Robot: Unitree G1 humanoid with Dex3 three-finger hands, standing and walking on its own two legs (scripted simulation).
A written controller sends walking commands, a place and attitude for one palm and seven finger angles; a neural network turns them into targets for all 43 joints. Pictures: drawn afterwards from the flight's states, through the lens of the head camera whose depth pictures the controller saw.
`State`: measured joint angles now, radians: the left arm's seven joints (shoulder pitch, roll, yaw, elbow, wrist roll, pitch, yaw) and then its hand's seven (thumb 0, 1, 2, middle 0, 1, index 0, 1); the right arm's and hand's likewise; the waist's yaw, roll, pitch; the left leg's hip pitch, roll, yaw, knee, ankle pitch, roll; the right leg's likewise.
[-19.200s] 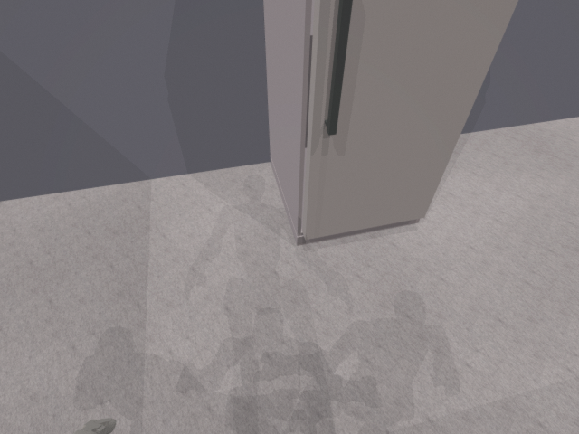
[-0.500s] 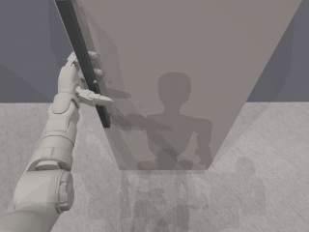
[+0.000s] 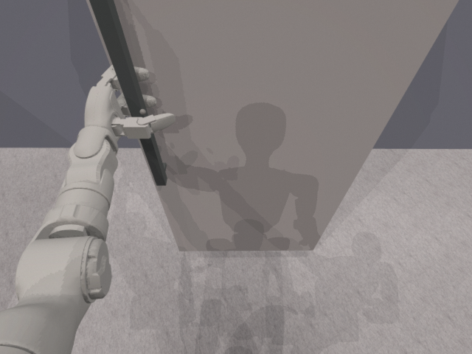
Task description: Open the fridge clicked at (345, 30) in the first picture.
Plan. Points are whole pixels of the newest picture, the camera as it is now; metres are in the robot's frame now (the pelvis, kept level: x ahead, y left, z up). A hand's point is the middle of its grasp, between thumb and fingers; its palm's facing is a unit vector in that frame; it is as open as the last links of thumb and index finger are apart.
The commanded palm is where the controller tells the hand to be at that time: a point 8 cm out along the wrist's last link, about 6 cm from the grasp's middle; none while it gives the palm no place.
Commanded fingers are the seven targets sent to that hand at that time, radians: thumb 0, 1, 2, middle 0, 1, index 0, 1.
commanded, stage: grip the handle and tug to test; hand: left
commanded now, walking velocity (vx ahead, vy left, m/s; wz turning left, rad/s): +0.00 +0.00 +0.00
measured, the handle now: (141, 106) +0.54 +0.17 +0.12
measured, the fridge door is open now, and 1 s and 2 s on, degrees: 0 0 13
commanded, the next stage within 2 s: pull the door a little, standing still in 1.04 s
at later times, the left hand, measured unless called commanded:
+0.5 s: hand (143, 110) +0.48 +0.15 +0.15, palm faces +0.00 -1.00 +0.00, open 5.7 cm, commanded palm +0.46 +0.20 +0.15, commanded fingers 0.00 0.90 0.90 -0.45 -1.40 -0.45 -1.40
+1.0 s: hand (144, 111) +0.48 +0.15 +0.15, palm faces +0.00 -1.00 +0.01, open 5.8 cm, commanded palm +0.43 +0.20 +0.15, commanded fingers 0.00 0.90 0.90 -0.45 -1.40 -0.45 -1.40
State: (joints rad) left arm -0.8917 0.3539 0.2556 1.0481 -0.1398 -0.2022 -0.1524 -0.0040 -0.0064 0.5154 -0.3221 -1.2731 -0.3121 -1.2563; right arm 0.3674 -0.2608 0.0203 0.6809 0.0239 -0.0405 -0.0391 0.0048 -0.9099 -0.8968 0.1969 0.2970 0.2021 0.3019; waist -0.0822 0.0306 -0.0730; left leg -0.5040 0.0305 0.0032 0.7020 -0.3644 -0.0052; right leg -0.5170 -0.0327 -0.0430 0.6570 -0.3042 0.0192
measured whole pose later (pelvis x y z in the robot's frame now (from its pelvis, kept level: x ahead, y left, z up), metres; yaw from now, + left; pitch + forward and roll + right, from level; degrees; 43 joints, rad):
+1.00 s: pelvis +0.01 +0.00 +0.00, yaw -2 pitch +10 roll -1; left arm -0.78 0.36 0.28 0.91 -0.16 -0.16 -0.14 0.01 0.73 0.80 -0.35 -1.40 -0.34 -1.40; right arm 0.39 -0.26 0.01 0.64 0.03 -0.02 -0.03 0.01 -0.91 -0.90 0.20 0.30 0.20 0.30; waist -0.09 0.04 -0.09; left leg -0.49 0.05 0.03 0.69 -0.38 -0.01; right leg -0.52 -0.02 -0.02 0.65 -0.31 0.02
